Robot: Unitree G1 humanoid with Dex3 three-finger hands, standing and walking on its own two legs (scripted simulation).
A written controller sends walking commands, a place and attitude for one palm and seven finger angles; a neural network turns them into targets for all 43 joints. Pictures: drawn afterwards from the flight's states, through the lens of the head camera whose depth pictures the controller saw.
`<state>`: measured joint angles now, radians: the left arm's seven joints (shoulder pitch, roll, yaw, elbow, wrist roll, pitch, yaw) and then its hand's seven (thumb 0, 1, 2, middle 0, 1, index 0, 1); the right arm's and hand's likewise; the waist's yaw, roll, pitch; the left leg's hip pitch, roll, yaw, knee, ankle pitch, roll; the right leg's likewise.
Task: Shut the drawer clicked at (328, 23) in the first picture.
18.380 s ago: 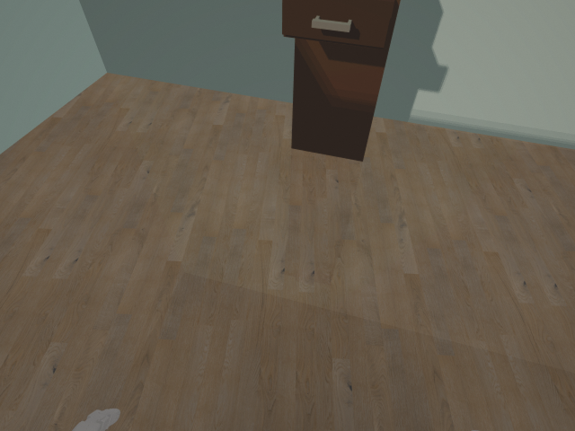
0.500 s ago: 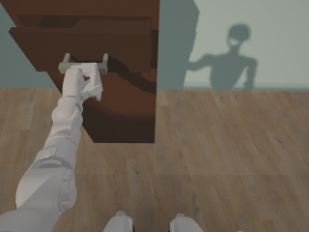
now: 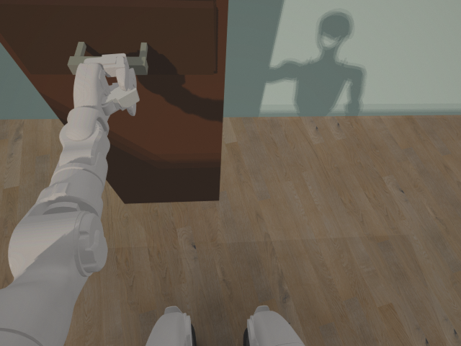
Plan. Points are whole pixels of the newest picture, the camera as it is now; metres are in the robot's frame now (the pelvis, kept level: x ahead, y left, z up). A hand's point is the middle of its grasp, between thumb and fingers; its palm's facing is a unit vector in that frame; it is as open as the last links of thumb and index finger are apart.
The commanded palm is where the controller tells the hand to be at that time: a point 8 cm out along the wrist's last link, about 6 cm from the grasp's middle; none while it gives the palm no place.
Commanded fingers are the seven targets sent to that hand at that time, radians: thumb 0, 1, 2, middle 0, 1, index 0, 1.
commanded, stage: push the drawer shut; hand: left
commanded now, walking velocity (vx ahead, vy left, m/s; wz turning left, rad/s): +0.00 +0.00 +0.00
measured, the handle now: (111, 57) +0.60 +0.16 +0.10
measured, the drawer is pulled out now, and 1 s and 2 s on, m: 0.02 0.00 0.00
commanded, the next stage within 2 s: pull the fist back off the drawer in 0.48 s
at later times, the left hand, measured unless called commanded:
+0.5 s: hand (128, 80) +0.54 +0.13 +0.10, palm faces -0.04 -1.00 -0.04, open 3.0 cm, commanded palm +0.57 +0.16 +0.10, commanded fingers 0.00 0.90 0.90 -1.40 -1.60 -1.40 -1.60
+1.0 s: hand (132, 81) +0.54 +0.12 +0.10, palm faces -0.04 -1.00 -0.04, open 3.0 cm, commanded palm +0.53 +0.15 +0.10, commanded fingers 0.00 0.90 0.90 -1.40 -1.60 -1.40 -1.60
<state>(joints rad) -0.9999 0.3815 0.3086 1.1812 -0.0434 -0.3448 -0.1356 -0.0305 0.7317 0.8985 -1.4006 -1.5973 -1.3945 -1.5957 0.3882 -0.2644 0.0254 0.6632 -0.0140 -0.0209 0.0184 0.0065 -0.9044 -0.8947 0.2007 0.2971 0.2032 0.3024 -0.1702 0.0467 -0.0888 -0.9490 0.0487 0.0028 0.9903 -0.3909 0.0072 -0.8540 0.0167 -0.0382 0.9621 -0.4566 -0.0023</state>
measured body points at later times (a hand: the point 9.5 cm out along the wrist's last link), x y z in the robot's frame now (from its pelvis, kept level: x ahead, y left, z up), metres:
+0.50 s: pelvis -0.02 +0.01 -0.01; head +0.13 +0.03 +0.41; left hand +0.54 +0.18 +0.10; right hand -0.04 -0.25 -0.12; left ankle +0.04 +0.11 -0.67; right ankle +0.00 -0.12 -0.67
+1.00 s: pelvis -0.02 +0.01 -0.01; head +0.12 +0.03 +0.41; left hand +0.54 +0.17 +0.10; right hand -0.05 -0.24 -0.12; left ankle +0.04 +0.11 -0.67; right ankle +0.00 -0.12 -0.67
